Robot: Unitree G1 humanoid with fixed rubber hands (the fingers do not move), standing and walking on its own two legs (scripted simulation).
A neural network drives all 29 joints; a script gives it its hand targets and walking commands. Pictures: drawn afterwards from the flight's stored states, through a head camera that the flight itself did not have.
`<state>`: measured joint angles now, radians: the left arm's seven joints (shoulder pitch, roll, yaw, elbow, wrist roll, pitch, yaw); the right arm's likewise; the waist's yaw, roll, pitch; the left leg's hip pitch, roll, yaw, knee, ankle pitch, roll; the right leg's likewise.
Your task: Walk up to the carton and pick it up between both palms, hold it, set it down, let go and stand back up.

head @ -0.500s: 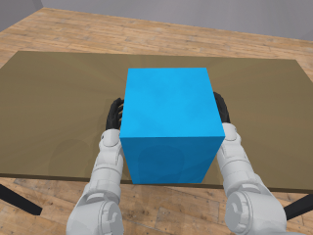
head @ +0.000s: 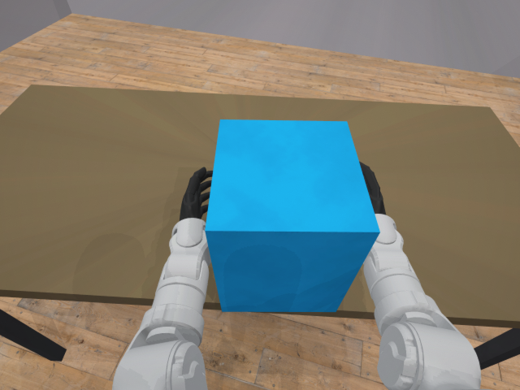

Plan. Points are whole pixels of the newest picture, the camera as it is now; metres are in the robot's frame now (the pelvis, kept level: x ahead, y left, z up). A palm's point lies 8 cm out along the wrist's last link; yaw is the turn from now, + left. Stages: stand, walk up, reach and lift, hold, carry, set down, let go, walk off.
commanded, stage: reach and lift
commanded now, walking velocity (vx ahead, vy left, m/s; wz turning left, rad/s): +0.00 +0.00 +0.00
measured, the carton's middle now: (281, 221) +0.37 +0.00 +0.06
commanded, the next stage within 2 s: none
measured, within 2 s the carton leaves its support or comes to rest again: leaves its support in 0.44 s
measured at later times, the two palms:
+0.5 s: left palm (187, 218) +0.36 +0.15 +0.07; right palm (368, 209) +0.38 -0.14 +0.08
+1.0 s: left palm (185, 221) +0.34 +0.15 +0.08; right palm (374, 209) +0.37 -0.14 +0.10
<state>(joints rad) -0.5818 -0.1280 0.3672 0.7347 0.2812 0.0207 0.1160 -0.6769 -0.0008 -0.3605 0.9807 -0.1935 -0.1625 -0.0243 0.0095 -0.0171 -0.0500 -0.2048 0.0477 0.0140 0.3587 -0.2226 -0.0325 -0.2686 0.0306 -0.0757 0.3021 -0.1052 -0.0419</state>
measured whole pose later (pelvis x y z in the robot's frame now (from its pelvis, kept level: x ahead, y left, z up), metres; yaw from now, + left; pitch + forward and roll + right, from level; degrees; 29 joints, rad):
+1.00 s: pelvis -0.04 -0.02 +0.00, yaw +3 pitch +3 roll +0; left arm -0.64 -0.06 0.33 0.77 0.26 -0.01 0.12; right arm -0.78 0.01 -0.39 1.14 -0.23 -0.31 -0.10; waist -0.02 -0.08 -0.05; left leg -0.25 0.04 -0.04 0.36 -0.16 -0.06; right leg -0.29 0.02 -0.13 0.31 -0.07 -0.07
